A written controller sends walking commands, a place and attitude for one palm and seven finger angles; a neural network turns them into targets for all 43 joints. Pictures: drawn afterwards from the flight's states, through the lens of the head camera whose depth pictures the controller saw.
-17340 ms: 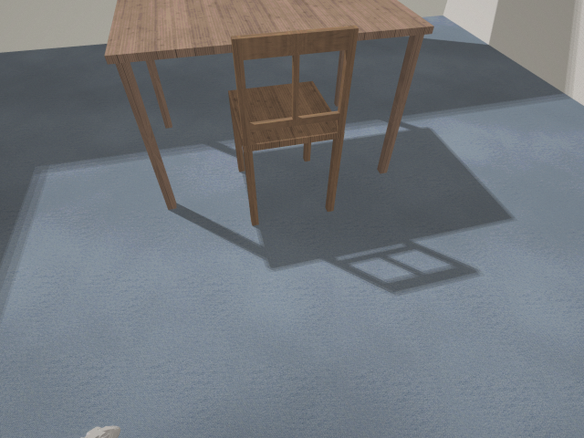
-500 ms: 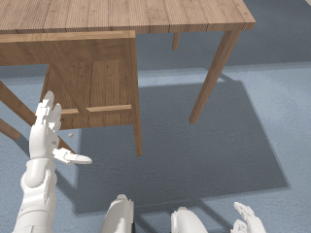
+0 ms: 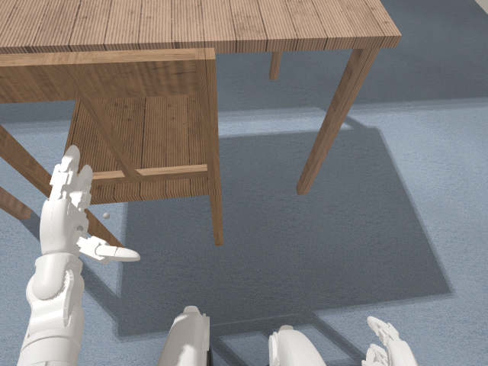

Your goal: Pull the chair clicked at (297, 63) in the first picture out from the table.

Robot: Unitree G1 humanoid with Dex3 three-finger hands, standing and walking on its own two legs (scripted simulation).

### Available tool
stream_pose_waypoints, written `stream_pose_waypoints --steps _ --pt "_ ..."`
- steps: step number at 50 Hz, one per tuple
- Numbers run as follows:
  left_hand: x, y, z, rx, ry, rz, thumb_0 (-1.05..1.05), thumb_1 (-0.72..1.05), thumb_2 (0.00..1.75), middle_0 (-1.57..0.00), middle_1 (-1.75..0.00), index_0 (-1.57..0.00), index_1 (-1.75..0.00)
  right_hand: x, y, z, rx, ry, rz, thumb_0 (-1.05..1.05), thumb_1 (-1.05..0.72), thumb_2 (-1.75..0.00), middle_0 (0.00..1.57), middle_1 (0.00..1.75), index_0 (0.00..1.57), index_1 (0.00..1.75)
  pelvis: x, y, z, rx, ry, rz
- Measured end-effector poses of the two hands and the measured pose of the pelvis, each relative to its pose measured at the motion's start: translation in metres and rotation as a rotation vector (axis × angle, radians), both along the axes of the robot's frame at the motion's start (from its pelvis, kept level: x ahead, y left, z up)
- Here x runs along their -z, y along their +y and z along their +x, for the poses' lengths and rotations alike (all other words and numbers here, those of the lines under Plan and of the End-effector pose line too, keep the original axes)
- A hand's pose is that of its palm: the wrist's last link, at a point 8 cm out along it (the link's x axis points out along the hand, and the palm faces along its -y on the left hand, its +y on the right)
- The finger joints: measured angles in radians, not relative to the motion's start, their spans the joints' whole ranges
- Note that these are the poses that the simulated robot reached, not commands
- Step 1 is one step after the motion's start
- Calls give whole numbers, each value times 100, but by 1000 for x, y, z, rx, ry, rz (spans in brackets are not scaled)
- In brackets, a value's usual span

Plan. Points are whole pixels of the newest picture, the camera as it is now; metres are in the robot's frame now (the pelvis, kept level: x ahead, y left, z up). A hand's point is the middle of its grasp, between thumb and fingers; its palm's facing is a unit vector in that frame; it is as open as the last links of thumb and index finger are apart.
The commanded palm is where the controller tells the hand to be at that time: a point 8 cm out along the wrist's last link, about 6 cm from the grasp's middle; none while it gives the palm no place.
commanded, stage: aim the fingers beside a spindle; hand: left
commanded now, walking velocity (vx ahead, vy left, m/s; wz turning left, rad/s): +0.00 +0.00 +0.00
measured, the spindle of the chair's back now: (112, 140) +0.50 +0.27 +0.00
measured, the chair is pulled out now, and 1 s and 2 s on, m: -0.02 -0.02 -0.02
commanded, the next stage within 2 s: push the fingers through the gap in 0.14 s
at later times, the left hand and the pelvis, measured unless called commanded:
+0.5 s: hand (111, 202) +0.36 +0.23 +0.03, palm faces +0.15 -0.99 -0.03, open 16.9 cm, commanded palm +0.34 +0.27 +0.02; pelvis +0.00 +0.00 +0.00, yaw +0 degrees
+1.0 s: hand (115, 176) +0.41 +0.23 +0.03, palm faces +0.15 -0.99 -0.04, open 16.9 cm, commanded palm +0.38 +0.28 +0.02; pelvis +0.00 +0.00 +0.00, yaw +0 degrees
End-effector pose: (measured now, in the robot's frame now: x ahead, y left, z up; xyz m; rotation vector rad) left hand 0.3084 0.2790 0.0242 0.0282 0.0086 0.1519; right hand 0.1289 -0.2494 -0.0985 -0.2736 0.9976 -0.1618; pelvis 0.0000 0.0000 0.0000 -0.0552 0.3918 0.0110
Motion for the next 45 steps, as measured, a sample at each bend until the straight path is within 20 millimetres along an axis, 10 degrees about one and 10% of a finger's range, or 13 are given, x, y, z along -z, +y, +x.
stream_pose_waypoints --steps 21,45 --pt "0 -3 12 -9 -15 4 -1 -50 30 -7 -8 -6 -8 1 10 7 -32 -11 -2 1 -91 -90 20 30 20 30 2 5 -3 -7 2 -6" --pt "-2 2 61 -7 -10 8 -1 -50 30 -6 -8 -6 -8 7 -8 -40 51 137 -25 1 -91 -90 20 30 20 30 2 2 0 7 22 -4"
